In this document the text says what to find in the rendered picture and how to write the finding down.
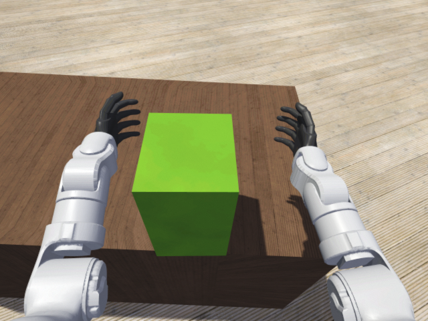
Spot right robot hand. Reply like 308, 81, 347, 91
274, 102, 317, 156

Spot left robot hand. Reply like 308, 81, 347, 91
94, 92, 140, 147

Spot carton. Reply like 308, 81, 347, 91
132, 113, 239, 256

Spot robot left forearm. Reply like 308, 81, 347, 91
24, 132, 118, 315

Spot left robot upper arm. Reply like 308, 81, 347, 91
11, 257, 108, 321

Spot right robot upper arm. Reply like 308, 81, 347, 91
327, 264, 416, 321

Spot pedestal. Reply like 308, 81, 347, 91
0, 72, 336, 309

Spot robot right forearm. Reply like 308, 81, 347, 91
290, 146, 415, 318

